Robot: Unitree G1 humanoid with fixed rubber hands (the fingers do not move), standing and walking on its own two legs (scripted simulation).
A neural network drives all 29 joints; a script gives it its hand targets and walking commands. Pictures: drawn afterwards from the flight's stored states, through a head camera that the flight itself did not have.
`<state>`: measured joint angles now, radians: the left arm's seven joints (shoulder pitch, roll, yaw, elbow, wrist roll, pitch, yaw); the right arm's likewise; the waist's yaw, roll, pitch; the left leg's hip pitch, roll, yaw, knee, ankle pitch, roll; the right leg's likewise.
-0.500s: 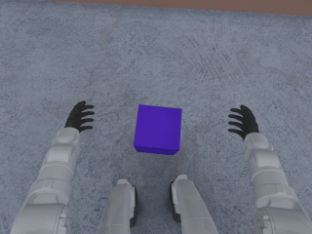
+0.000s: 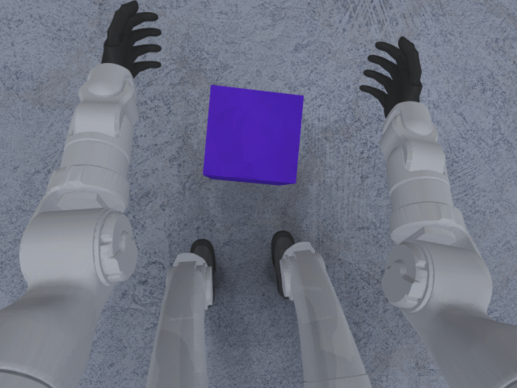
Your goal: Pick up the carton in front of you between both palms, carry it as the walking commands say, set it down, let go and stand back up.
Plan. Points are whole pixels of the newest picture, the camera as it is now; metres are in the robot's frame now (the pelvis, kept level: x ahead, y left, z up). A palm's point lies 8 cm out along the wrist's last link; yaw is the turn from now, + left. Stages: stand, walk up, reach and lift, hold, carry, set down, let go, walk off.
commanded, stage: reach and lift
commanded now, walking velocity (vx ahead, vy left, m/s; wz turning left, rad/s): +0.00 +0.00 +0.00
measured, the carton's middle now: (250, 143) +0.48 -0.04 -0.51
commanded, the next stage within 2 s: none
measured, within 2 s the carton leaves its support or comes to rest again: leaves its support in 1.56 s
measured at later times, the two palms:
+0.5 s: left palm (164, 123) +0.51 +0.15 -0.35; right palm (344, 139) +0.45 -0.24 -0.35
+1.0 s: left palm (177, 131) +0.51 +0.14 -0.44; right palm (324, 142) +0.46 -0.22 -0.44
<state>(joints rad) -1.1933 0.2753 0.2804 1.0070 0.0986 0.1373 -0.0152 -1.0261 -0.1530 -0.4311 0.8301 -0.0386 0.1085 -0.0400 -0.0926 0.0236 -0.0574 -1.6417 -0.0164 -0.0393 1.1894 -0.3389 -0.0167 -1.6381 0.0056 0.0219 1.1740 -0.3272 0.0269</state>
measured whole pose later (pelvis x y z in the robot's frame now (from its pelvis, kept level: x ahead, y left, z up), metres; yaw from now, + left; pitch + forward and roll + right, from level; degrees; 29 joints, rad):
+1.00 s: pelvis -0.03 +0.00 -0.26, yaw -1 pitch +39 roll -1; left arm -1.39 0.38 -0.03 1.12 -0.22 0.03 0.11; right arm -1.30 -0.29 -0.14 1.10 0.27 -0.02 -0.13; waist -0.07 -0.01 0.30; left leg -2.30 -0.04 -0.05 2.20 -0.58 -0.04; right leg -2.30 0.03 0.02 2.17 -0.54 0.04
